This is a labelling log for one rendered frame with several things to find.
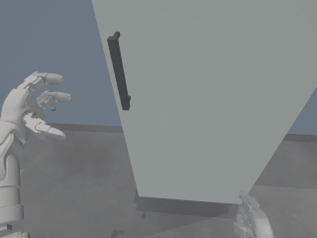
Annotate fridge door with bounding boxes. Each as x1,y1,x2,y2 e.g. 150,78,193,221
92,0,317,204

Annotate robot left hand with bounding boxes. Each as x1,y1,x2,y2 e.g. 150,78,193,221
0,71,72,141

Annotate handle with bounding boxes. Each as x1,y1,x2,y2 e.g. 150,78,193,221
107,32,131,111

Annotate robot right hand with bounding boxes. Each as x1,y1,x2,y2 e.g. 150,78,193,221
234,190,274,238

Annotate left robot forearm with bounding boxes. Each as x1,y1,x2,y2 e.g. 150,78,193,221
0,121,29,234

